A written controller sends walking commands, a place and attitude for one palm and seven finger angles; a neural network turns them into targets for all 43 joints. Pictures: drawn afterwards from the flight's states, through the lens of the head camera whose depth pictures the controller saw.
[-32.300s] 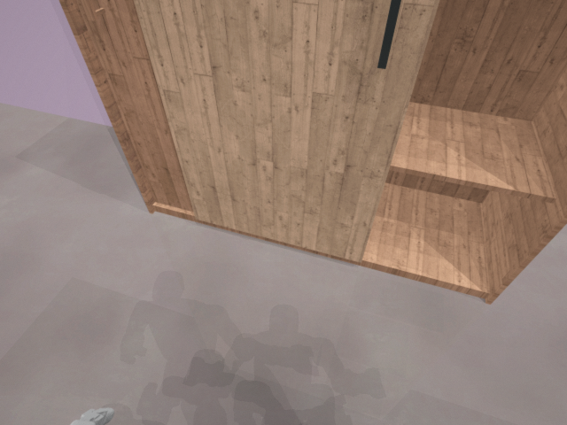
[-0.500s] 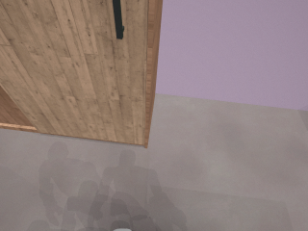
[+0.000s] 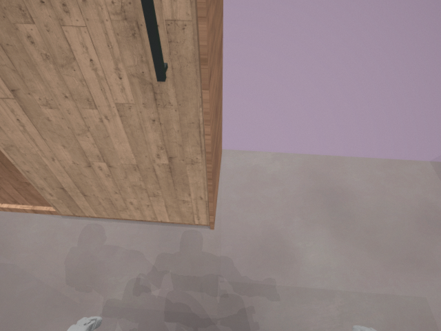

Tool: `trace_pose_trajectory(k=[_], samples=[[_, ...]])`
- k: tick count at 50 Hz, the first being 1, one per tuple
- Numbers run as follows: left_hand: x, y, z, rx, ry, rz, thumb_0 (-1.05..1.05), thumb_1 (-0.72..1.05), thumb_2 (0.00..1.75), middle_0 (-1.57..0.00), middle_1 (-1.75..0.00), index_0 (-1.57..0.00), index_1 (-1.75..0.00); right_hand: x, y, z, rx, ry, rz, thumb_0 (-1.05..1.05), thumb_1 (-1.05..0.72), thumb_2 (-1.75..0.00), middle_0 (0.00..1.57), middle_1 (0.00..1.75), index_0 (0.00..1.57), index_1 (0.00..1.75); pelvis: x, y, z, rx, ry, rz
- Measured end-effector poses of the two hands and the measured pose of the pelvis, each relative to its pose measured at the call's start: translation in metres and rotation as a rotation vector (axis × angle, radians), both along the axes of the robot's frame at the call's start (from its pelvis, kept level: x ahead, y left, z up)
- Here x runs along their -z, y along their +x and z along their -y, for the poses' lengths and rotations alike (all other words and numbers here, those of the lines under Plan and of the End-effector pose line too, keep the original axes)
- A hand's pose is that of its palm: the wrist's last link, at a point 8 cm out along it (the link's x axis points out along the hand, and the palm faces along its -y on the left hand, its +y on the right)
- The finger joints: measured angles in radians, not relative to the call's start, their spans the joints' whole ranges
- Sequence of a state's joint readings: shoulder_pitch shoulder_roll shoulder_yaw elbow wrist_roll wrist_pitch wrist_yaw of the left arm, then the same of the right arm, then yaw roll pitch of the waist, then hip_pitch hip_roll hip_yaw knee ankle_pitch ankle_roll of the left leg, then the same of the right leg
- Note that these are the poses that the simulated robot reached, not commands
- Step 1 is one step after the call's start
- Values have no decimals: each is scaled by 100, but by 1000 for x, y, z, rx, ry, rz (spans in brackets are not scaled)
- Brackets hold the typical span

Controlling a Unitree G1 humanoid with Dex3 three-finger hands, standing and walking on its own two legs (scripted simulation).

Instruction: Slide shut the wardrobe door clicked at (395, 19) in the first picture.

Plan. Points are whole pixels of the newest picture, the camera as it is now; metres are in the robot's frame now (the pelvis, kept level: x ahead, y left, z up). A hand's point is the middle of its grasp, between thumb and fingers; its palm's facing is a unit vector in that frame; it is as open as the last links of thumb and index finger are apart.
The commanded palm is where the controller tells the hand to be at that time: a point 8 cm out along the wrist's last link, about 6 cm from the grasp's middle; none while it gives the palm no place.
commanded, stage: let the arm hang, fingers relaxed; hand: left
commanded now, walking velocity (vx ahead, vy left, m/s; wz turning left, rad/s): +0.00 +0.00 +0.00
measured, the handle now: (153, 18) +0.66 +0.18 +0.24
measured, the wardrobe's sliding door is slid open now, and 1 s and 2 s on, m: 0.00 0.00 0.00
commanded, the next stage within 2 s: look to check the result in 0.12 s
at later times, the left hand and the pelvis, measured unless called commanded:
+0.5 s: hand out of the picture +0.10 +0.22 -0.16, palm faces -0.03 -0.95 -0.31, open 7.4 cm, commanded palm none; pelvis +0.03 -0.02 +0.00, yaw -1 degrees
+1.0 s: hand out of the picture +0.11 +0.20 -0.16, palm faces -0.02 -0.96 -0.29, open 7.4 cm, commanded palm none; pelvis +0.03 -0.02 +0.00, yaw -1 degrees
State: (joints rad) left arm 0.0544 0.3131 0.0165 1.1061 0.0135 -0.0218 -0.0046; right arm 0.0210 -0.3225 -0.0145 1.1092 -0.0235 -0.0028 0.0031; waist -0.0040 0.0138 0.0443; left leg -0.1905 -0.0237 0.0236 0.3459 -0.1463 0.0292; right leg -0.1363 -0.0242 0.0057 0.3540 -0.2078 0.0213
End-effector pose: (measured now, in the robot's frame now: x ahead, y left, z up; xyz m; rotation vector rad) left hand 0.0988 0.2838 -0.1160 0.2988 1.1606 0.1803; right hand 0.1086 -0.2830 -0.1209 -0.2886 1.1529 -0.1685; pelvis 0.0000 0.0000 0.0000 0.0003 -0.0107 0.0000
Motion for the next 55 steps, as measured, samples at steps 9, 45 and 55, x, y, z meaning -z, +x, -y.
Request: trace_pose_trajectory(k=[9, 45, 55], samples=[[3, 17, 11, 11, -15, -6, 0, 90, 90, -20, -30, -20, -30, -3, 6, 13, 1, -25, -30, 1, -91, -90, 20, 29, 21, 30, -1, 15, 6, 2, 3, -4], [13, 4, 35, -24, -38, -91, 0, 90, 90, -20, -30, -20, -30, 10, -15, 8, 58, 16, -119, 1, -91, -90, 20, 29, 21, 30, -2, 36, 19, 19, 3, 4], [12, -2, 31, -24, -33, -93, 0, 90, 90, -20, -30, -20, -30, 8, -23, 10, 63, 9, -124, 1, -91, -90, 20, 29, 21, 30, -2, 32, 18, 20, 3, 10]])
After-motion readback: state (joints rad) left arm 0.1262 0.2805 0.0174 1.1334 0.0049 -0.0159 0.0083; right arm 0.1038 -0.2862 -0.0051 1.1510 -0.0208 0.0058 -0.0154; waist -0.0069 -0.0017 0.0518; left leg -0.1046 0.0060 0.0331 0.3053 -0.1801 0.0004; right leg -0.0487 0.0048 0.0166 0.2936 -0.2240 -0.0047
